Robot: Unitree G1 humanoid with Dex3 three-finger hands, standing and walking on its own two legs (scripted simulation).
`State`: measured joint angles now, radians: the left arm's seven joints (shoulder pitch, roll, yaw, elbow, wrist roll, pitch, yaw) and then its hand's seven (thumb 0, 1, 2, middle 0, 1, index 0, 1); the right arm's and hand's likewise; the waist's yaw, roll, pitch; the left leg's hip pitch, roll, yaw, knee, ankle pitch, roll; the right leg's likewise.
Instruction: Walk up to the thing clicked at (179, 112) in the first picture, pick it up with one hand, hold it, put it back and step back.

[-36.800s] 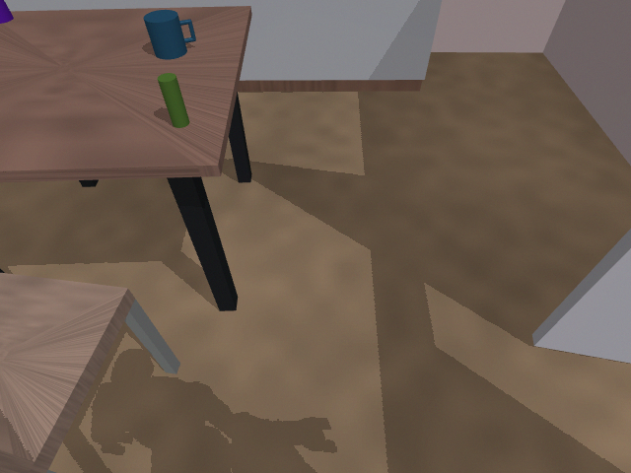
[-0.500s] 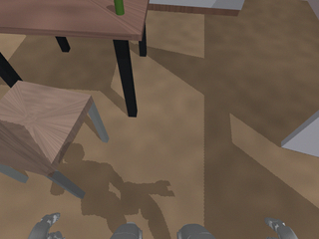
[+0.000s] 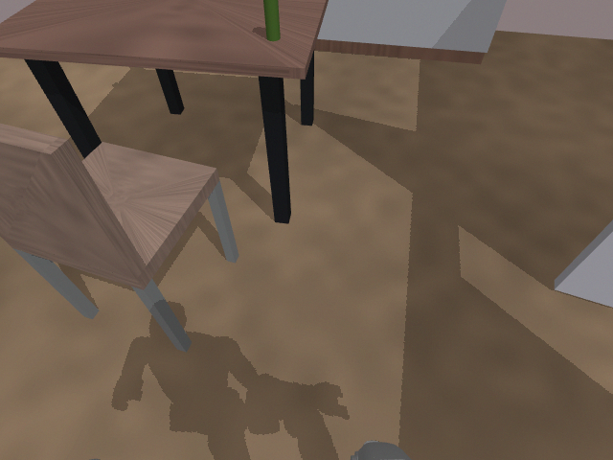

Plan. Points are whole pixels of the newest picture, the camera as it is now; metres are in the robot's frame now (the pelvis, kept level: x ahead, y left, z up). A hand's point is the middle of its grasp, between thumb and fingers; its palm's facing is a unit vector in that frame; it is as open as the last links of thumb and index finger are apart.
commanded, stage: step back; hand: left
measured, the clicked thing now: (272, 17) +1.19 +0.13 +0.03
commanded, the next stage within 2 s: stand in 0.78 s
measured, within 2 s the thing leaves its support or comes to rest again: neither
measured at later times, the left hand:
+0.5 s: hand out of the picture +0.05 +0.28 -0.14, palm faces +0.01 -0.93 -0.37, open 7.4 cm
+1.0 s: hand (129, 436) +0.17 +0.28 -0.13, palm faces -0.05 -0.94 -0.35, open 7.3 cm
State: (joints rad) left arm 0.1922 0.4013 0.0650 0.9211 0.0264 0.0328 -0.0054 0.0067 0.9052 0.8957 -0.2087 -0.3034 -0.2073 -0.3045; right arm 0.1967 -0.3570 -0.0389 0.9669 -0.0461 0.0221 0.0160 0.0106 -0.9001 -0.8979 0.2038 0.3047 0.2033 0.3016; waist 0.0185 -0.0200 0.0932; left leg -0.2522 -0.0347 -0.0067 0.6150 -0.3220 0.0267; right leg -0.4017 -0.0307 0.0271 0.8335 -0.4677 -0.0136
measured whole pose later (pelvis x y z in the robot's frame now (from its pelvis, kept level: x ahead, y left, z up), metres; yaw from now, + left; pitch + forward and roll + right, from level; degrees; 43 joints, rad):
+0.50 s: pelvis +0.01 +0.01 +0.00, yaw +0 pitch -2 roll +1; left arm 0.22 0.38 0.05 1.02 0.02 -0.01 -0.02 0.01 0.90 0.90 -0.21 -0.30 -0.21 -0.30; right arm 0.20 -0.38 -0.06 1.03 -0.05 -0.01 0.02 0.01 -0.90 -0.90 0.20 0.30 0.20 0.30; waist 0.02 -0.02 0.05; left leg -0.26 0.00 0.02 0.57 -0.27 0.00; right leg -0.28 -0.04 0.01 0.68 -0.42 -0.01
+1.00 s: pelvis +0.04 +0.03 +0.02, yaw -2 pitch -2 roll +0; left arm 0.03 0.36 0.01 1.06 0.00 -0.01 0.00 0.01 0.91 0.90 -0.21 -0.30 -0.21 -0.30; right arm 0.05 -0.34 -0.01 1.07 -0.01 -0.03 0.00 0.01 -0.90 -0.90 0.20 0.30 0.20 0.30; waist -0.01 -0.01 0.10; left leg -0.15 0.01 0.04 0.45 -0.27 0.01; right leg -0.14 -0.03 0.02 0.45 -0.28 0.03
